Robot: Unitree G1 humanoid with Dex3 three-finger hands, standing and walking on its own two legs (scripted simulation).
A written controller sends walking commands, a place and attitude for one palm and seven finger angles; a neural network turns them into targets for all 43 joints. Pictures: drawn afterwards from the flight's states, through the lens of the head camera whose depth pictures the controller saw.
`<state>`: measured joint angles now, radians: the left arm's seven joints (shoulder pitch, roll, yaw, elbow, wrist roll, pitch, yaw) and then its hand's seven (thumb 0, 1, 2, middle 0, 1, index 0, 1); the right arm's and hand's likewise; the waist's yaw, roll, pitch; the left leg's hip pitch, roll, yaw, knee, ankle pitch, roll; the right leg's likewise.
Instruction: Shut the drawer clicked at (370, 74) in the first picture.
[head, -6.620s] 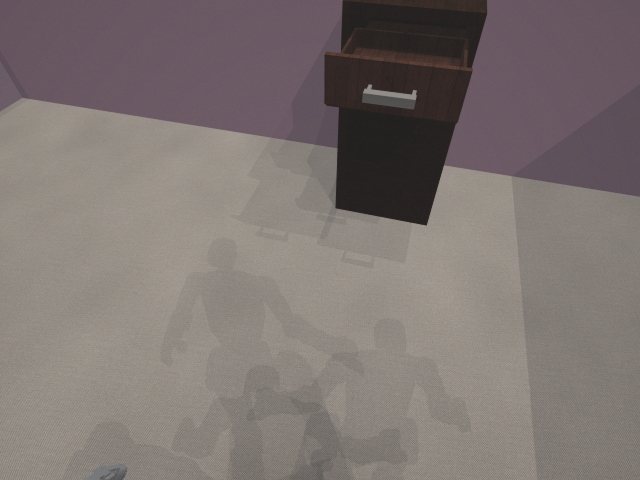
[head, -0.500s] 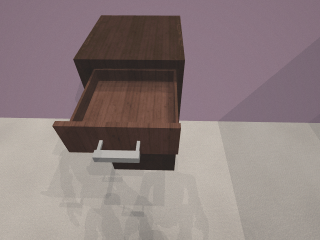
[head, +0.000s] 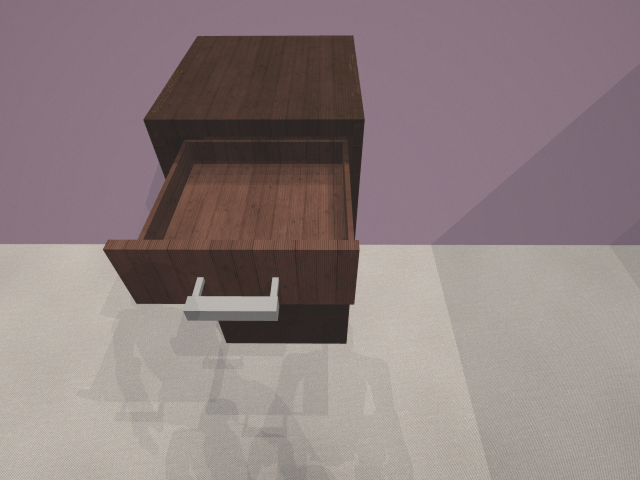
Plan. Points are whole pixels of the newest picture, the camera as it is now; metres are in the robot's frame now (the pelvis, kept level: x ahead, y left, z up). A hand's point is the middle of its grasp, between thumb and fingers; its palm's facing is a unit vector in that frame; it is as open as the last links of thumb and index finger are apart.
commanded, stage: look again from close up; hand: left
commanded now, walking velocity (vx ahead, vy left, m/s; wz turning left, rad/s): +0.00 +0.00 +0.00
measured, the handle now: (235, 296) +0.38 +0.15 -0.01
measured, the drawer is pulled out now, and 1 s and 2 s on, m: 0.30 0.30 0.30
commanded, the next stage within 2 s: shuffle to correct the standing spot in 0.32 s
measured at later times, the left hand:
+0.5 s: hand out of the picture +0.03 +0.17 -0.17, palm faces +0.01 -0.98 -0.18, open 7.4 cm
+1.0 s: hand out of the picture +0.04 +0.12 -0.18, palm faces +0.04 -0.99 -0.16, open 7.4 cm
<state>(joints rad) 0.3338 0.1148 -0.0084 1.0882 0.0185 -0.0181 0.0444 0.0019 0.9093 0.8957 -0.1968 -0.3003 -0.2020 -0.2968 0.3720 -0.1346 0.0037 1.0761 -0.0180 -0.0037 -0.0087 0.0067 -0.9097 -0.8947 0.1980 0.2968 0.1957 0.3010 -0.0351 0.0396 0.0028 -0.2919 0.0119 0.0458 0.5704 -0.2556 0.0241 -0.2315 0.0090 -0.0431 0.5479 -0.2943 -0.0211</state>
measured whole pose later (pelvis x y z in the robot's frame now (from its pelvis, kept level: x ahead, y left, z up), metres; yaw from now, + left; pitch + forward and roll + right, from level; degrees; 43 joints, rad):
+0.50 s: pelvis +0.03 +0.01 +0.01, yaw -1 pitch -2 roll +0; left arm 0.30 0.14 -0.01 1.10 0.02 -0.01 0.04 0.00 0.91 0.90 -0.19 -0.30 -0.20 -0.30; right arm 0.25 -0.17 0.02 1.11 -0.01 -0.02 -0.02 0.01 -0.91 -0.89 0.20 0.30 0.20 0.30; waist 0.00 -0.01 0.04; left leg -0.19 -0.02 0.07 0.46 -0.25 0.03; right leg -0.15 -0.02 -0.02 0.48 -0.30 0.00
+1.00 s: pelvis +0.10 -0.03 +0.00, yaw -1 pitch -1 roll +1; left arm 0.37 0.12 0.00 1.14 0.01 -0.01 0.05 0.00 0.91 0.90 -0.19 -0.30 -0.20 -0.30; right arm 0.23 -0.15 0.01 1.12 -0.01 -0.02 -0.05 0.02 -0.93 -0.89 0.20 0.30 0.20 0.30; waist 0.02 -0.04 0.05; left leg -0.21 0.01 0.09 0.57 -0.32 0.01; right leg -0.08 0.03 -0.03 0.54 -0.43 -0.04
